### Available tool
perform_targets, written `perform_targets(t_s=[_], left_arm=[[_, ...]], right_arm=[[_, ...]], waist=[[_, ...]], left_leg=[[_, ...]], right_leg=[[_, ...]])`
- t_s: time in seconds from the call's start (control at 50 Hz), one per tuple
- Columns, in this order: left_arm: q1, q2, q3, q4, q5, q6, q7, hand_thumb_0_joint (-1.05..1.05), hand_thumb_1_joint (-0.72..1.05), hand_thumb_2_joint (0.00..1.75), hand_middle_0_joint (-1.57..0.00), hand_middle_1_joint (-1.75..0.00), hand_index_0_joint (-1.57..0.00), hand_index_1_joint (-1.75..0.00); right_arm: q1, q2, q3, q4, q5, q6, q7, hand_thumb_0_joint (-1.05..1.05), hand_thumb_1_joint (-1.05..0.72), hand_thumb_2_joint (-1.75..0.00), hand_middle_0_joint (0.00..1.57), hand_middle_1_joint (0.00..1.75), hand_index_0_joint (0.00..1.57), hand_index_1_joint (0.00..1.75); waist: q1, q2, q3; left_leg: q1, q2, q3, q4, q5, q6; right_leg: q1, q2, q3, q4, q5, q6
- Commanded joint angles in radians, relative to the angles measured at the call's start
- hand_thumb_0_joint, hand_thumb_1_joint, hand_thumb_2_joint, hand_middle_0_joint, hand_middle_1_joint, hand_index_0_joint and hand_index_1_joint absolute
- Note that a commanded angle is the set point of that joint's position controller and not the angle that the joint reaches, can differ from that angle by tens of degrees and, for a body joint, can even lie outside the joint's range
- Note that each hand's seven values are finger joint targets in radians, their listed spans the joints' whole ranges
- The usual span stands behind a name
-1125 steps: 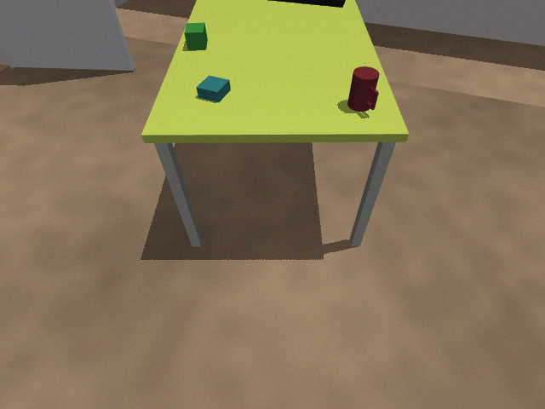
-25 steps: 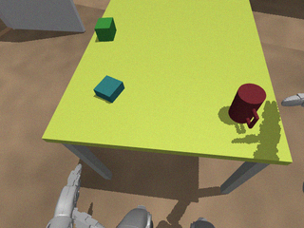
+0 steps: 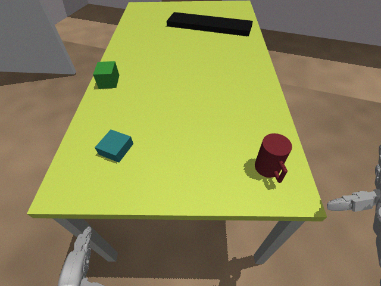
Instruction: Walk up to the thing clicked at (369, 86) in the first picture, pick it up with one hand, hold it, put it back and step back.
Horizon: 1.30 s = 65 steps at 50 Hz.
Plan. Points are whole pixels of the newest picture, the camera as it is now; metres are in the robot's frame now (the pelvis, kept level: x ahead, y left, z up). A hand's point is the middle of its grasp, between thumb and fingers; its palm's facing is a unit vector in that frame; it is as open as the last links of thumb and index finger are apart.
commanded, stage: sink last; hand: right
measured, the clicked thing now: (274, 161) +0.44 -0.20 -0.06
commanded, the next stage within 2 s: home in 0.76 s
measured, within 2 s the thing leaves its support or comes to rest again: neither
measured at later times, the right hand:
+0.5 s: hand (348, 281) +0.14 -0.24 +0.03, palm faces +0.35 +0.87 -0.35, open 17.5 cm
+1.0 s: hand out of the picture +0.14 -0.25 +0.01, palm faces +0.32 +0.87 -0.37, open 17.3 cm
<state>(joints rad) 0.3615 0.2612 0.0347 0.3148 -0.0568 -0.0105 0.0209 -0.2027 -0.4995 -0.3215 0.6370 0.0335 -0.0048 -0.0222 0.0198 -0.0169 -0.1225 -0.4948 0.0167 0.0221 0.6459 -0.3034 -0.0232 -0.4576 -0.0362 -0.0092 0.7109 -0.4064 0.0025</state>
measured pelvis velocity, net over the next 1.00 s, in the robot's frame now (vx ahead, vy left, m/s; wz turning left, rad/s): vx -0.03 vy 0.02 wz -0.03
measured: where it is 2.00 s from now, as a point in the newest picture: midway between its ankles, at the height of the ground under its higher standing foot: outside the picture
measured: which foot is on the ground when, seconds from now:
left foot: down 0.00-1.00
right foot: down 0.00-1.00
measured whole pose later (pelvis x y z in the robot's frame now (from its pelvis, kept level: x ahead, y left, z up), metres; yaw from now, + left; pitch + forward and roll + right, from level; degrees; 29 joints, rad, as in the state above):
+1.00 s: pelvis -0.03 +0.02 +0.02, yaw -2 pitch -2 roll +0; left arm 0.26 0.22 0.07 0.57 -0.02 -0.11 0.10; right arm 0.40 -0.29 -0.21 0.19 0.03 -0.14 -0.06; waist -0.03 -0.01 0.04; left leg -0.23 0.03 0.05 0.48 -0.21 0.00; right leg -0.18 -0.02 0.01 0.48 -0.26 0.02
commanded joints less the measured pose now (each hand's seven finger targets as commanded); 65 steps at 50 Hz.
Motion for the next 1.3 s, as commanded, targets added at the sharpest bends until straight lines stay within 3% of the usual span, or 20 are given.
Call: perform_targets(t_s=[0.0, 0.1, 0.18, 0.24, 0.28, 0.3, 0.34, 0.4, 0.56, 0.6, 0.72, 0.76, 0.8, 0.84, 0.86, 1.0, 1.06, 1.12, 1.16, 1.28], left_arm=[[0.03, 0.103, 0.076, -0.009, -0.008, -0.015, 0.014, 0.0, -0.55, 0.07, -0.05, -0.04, -0.05, -0.05], [-0.141, 0.15, 0.133, -0.013, 0.006, -0.023, 0.053, 0.0, -0.54, 0.06, -0.05, -0.04, -0.05, -0.05], [-0.152, 0.167, 0.154, -0.057, 0.016, -0.042, 0.09, 0.0, -0.52, 0.05, -0.05, -0.04, -0.05, -0.04], [-0.095, 0.073, 0.08, -0.055, 0.019, -0.05, 0.095, 0.0, -0.52, 0.05, -0.05, -0.04, -0.05, -0.05], [-0.062, 0.067, 0.08, -0.078, 0.022, -0.053, 0.097, 0.0, -0.51, 0.05, -0.05, -0.05, -0.05, -0.05], [-0.034, 0.114, 0.129, -0.077, 0.021, -0.056, 0.101, 0.0, -0.52, 0.05, -0.05, -0.05, -0.05, -0.04], [-0.011, 0.071, 0.082, -0.068, 0.023, -0.061, 0.093, 0.0, -0.51, 0.05, -0.05, -0.05, -0.05, -0.05], [-0.016, 0.108, 0.139, -0.03, 0.023, -0.071, 0.101, 0.0, -0.51, 0.05, -0.05, -0.05, -0.06, -0.05], [-0.116, 0.108, 0.136, -0.007, 0.036, -0.105, 0.101, 0.0, -0.52, 0.04, -0.05, -0.05, -0.06, -0.04], [-0.152, 0.055, 0.081, -0.007, 0.04, -0.113, 0.095, 0.0, -0.52, 0.05, -0.05, -0.05, -0.05, -0.04], [-0.186, 0.116, 0.116, 0.031, 0.047, -0.136, 0.106, 0.0, -0.53, 0.07, -0.05, -0.05, -0.05, -0.05], [-0.18, 0.094, 0.09, 0.029, 0.047, -0.145, 0.1, 0.0, -0.53, 0.07, -0.05, -0.06, -0.05, -0.06], [-0.144, 0.13, 0.132, 0.052, 0.042, -0.144, 0.102, 0.0, -0.52, 0.07, -0.05, -0.05, -0.05, -0.06], [-0.123, 0.098, 0.1, 0.074, 0.042, -0.146, 0.097, 0.0, -0.52, 0.07, -0.05, -0.05, -0.05, -0.06], [-0.122, 0.1, 0.116, 0.105, 0.04, -0.147, 0.095, 0.0, -0.44, 0.15, -0.13, -0.13, -0.13, -0.14], [-0.294, -0.04, -0.042, 0.128, 0.04, -0.176, 0.066, 0.0, 0.12, 0.61, -0.15, -0.21, -0.15, -0.21], [-0.261, 0.07, 0.032, 0.171, 0.05, -0.175, 0.081, 0.0, 0.36, 0.68, -0.16, -0.23, -0.16, -0.23], [-0.25, 0.094, 0.053, 0.196, 0.049, -0.173, 0.077, 0.0, 0.6, 0.73, -0.17, -0.24, -0.17, -0.24], [-0.24, 0.112, 0.075, 0.202, 0.047, -0.168, 0.079, 0.0, 0.71, 0.79, -0.18, -0.26, -0.18, -0.26], [-0.289, 0.019, 0.004, 0.199, 0.038, -0.152, 0.064, 0.0, 0.89, 0.89, -0.2, -0.29, -0.2, -0.29]], right_arm=[[0.042, -0.184, -0.04, -0.542, 0.037, -0.021, -0.027, 0.0, 0.55, -0.05, 0.06, 0.06, 0.05, 0.06], [0.218, -0.14, -0.055, -0.793, 0.04, -0.019, -0.06, 0.0, 0.54, -0.05, 0.06, 0.06, 0.05, 0.06], [0.421, -0.078, -0.048, -0.905, 0.042, -0.029, -0.077, 0.0, 0.57, -0.05, 0.05, 0.06, 0.05, 0.06], [0.576, 0.029, 0.013, -0.871, 0.036, -0.036, -0.071, 0.0, 0.57, -0.05, 0.05, 0.06, 0.05, 0.06], [0.619, 0.054, 0.039, -0.908, 0.031, -0.051, -0.06, 0.0, 0.57, -0.05, 0.05, 0.06, 0.05, 0.06], [0.62, 0.037, 0.017, -0.914, 0.035, -0.053, -0.058, 0.0, 0.58, -0.05, 0.05, 0.06, 0.05, 0.06], [0.584, 0.052, 0.036, -0.92, 0.031, -0.057, -0.051, 0.0, 0.58, -0.05, 0.05, 0.06, 0.05, 0.06], [0.556, 0.035, 0.016, -0.89, 0.028, -0.063, -0.05, 0.0, 0.57, -0.05, 0.05, 0.06, 0.05, 0.06], [0.57, -0.021, -0.065, -0.762, 0.02, -0.106, -0.057, 0.0, 0.56, -0.05, 0.05, 0.06, 0.05, 0.06], [0.596, 0.002, -0.045, -0.736, 0.012, -0.121, -0.058, 0.0, 0.58, -0.05, 0.05, 0.06, 0.05, 0.06], [0.575, 0.023, 0.011, -0.75, 0.008, -0.163, -0.062, 0.0, 0.54, -0.06, 0.05, 0.06, 0.05, 0.06], [0.587, 0.042, 0.027, -0.71, 0.004, -0.169, -0.06, 0.0, 0.53, -0.06, 0.05, 0.06, 0.05, 0.06], [0.578, 0.009, -0.008, -0.689, 0.006, -0.177, -0.064, 0.0, 0.53, -0.06, 0.05, 0.06, 0.05, 0.06], [0.553, -0.009, -0.022, -0.687, 0.009, -0.188, -0.058, 0.0, 0.53, -0.06, 0.05, 0.06, 0.05, 0.06], [0.567, -0.005, -0.025, -0.655, 0.007, -0.19, -0.057, 0.0, 0.47, -0.11, 0.06, 0.07, 0.06, 0.07], [0.503, 0.133, 0.14, -0.543, -0.008, -0.204, -0.037, 0.0, 0.53, -0.07, 0.06, 0.06, 0.06, 0.06], [0.499, 0.128, 0.165, -0.456, -0.015, -0.193, -0.037, 0.0, 0.53, -0.07, 0.06, 0.06, 0.06, 0.06], [0.481, 0.178, 0.227, -0.361, -0.023, -0.17, -0.034, 0.0, 0.54, -0.07, 0.06, 0.06, 0.06, 0.06], [0.413, 0.162, 0.225, -0.319, -0.025, -0.158, -0.035, 0.0, 0.53, -0.07, 0.06, 0.06, 0.06, 0.06], [0.293, 0.161, 0.24, -0.224, -0.025, -0.126, -0.043, 0.0, 0.56, -0.05, 0.05, 0.05, 0.05, 0.05]], waist=[[-0.045, -0.175, -0.143], [-0.048, -0.094, -0.125], [-0.048, -0.022, -0.103], [-0.046, 0.047, -0.031], [-0.039, 0.029, -0.006], [-0.03, 0.042, 0.005], [-0.018, 0.018, 0.049], [-0.009, -0.011, 0.092], [-0.064, 0.015, 0.095], [-0.08, 0.008, 0.073], [-0.06, -0.001, 0.049], [-0.054, 0.032, 0.073], [-0.052, 0.027, 0.074], [-0.05, 0.011, 0.114], [-0.053, 0.011, 0.134], [-0.049, -0.024, 0.12], [-0.017, 0.018, 0.058], [0.003, 0.04, 0.052], [0.016, 0.047, 0.033], [-0.015, -0.017, 0.024]], left_leg=[[0.175, -0.036, 0.058, -0.051, 0.319, 0.06], [0.25, -0.021, 0.053, -0.075, 0.278, 0.043], [0.269, -0.013, 0.054, -0.096, 0.233, 0.029], [0.27, -0.006, 0.056, -0.113, 0.237, 0.018], [0.255, 0.004, 0.046, -0.125, 0.218, 0.016], [0.239, -0.001, 0.051, -0.129, 0.198, 0.016], [0.216, 0.004, 0.046, -0.15, 0.156, 0.015], [0.189, 0.005, 0.049, -0.159, 0.108, 0.017], [0.232, 0.026, 0.029, -0.214, 0.002, 0.016], [0.264, 0.034, 0.021, -0.222, 0.011, 0.016], [0.296, 0.023, 0.027, -0.232, 0.058, 0.019], [0.299, 0.014, 0.038, -0.247, 0.03, 0.019], [0.306, 0.006, 0.048, -0.252, 0.051, 0.02], [0.293, 0.011, 0.042, -0.274, 0.027, 0.019], [0.291, 0.009, 0.044, -0.279, 0.014, 0.021], [0.319, -0.003, 0.049, -0.275, 0.064, 0.029], [0.332, -0.005, 0.05, -0.265, 0.128, 0.025], [0.321, -0.012, 0.058, -0.252, 0.186, 0.024], [0.324, -0.01, 0.057, -0.254, 0.205, 0.021], [0.359, -0.005, 0.048, -0.259, 0.196, 0.029]], right_leg=[[0.16, 0.005, -0.009, -0.122, 0.573, 0.029], [0.15, 0.018, -0.009, -0.157, 0.398, 0.006], [0.176, 0.026, -0.01, -0.166, 0.332, -0.008], [0.155, 0.034, -0.019, -0.17, 0.325, -0.018], [0.161, 0.045, -0.035, -0.176, 0.295, -0.02], [0.163, 0.042, -0.03, -0.189, 0.279, -0.023], [0.16, 0.047, -0.032, -0.208, 0.23, -0.025], [0.163, 0.048, -0.025, -0.23, 0.182, -0.024], [0.147, 0.061, -0.025, -0.248, 0.12, -0.022], [0.149, 0.066, -0.031, -0.245, 0.138, -0.017], [0.194, 0.058, -0.03, -0.276, 0.167, -0.018], [0.198, 0.053, -0.027, -0.297, 0.142, -0.021], [0.212, 0.049, -0.023, -0.313, 0.156, -0.021], [0.214, 0.056, -0.029, -0.324, 0.139, -0.023], [0.21, 0.054, -0.029, -0.335, 0.13, -0.022], [0.205, 0.045, -0.023, -0.354, 0.162, -0.016], [0.249, 0.042, -0.02, -0.346, 0.216, -0.017], [0.274, 0.034, -0.013, -0.342, 0.273, -0.013], [0.288, 0.034, -0.011, -0.339, 0.285, -0.014], [0.263, 0.036, -0.013, -0.35, 0.278, -0.004]])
